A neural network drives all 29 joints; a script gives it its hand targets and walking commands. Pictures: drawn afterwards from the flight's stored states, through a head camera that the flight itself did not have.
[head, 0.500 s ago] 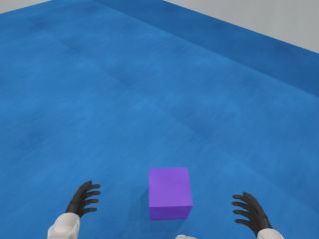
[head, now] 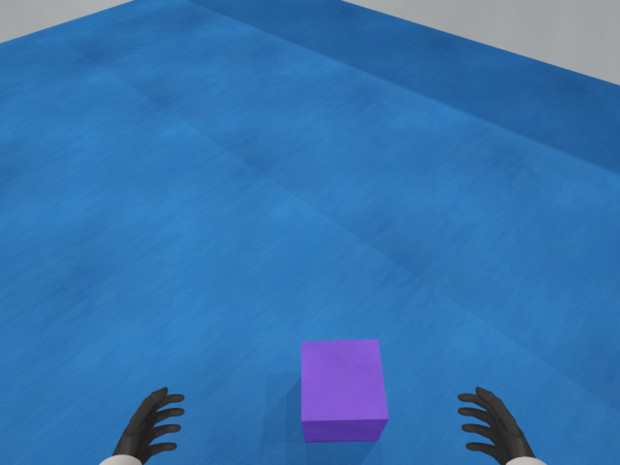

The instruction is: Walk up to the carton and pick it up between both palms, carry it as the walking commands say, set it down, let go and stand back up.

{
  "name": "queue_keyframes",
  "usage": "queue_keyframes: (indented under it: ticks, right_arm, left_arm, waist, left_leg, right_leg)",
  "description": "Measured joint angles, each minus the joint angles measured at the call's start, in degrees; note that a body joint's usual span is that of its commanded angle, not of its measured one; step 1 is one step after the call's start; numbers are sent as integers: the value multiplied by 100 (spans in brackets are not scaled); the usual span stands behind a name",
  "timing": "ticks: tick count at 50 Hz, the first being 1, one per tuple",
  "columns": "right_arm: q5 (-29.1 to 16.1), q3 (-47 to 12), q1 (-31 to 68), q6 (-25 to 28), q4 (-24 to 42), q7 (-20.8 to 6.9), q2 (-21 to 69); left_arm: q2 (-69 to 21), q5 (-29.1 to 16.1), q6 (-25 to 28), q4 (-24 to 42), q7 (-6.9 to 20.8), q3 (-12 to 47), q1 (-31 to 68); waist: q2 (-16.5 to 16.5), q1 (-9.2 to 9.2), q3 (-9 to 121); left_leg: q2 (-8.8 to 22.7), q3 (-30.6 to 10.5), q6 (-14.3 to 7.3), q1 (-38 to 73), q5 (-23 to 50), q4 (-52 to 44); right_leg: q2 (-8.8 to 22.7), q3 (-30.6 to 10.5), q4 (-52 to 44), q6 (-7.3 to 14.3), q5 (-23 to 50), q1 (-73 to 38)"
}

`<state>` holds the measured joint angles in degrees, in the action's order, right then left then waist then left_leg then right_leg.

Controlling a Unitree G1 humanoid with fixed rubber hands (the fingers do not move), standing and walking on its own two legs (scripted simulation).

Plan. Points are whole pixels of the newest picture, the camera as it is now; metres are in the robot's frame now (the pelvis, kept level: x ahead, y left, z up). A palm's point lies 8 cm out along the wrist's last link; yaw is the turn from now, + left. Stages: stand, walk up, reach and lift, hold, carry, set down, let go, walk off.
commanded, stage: let go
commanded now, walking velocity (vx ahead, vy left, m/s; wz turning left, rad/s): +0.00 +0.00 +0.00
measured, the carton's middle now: (340, 392) +0.41 -0.06 -0.64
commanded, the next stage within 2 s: stand in 0.04 s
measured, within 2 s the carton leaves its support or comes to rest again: neither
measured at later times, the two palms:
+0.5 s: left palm (67, 406) +0.22 +0.33 -0.05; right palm (498, 419) +0.20 -0.23 -0.06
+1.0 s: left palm (59, 431) +0.19 +0.33 -0.05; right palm (511, 444) +0.17 -0.24 -0.06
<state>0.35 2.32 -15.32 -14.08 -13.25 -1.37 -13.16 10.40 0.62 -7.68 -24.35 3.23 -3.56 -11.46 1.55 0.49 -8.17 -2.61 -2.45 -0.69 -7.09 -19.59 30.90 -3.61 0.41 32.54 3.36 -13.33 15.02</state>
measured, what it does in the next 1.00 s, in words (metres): shifts its weight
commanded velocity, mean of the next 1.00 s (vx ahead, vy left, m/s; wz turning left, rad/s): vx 0.00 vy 0.00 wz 0.00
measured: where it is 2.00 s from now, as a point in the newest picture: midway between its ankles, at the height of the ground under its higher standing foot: outside the picture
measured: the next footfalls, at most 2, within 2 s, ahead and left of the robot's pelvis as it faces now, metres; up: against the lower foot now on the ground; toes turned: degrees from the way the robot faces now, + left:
none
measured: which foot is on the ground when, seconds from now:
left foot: down 0.00-1.00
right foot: down 0.00-1.00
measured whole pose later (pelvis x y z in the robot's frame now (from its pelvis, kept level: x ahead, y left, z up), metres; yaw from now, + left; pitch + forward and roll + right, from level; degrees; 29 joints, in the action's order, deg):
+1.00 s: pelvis +0.04 +0.03 +0.00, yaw +0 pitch -1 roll -2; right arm 0.6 2.3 -19.8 0.4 -28.8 0.7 -18.4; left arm 19.1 0.6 0.4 -39.6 0.6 -3.6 -11.5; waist 3.8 -0.4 7.4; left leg -2.6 -2.5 -3.3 -8.9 -24.4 34.3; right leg -3.9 0.5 32.5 2.0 -16.7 15.0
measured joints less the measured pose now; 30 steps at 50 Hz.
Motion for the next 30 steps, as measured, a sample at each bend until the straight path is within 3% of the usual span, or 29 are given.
queue_keyframes:
  ticks: [3, 8, 18, 30]
  right_arm:
    - [0, 0, 3, -2, -50, 66, -30]
    - [3, 1, -34, 621, -601, 67, -355]
    - [29, -1, -470, 1264, -1143, 67, -524]
    - [29, -1, -451, 1337, -1205, 174, -524]
  left_arm:
    - [3, 0, 78, -75, -55, -1, -2]
    - [282, 0, 370, -743, -163, -2, -1]
    - [870, 0, 668, -947, -169, 0, -1]
    - [875, 0, 690, -1259, -238, 1, -1]
  waist:
    - [22, -65, 75]
    - [221, -87, 558]
    - [241, -87, 1388]
    - [239, -87, 1484]
  left_leg:
    - [14, 0, 1, -9, -30, 24]
    - [62, 1, -10, -144, -272, 299]
    - [47, -13, -210, -179, -560, 365]
    - [28, -13, -277, -179, -640, 365]
  right_leg:
    - [-15, 1, 0, 2, -20, -1]
    - [-84, 12, 0, 3, -126, -2]
    - [-82, 12, 0, -79, -387, 0]
    - [-67, 11, 0, -98, -440, 1]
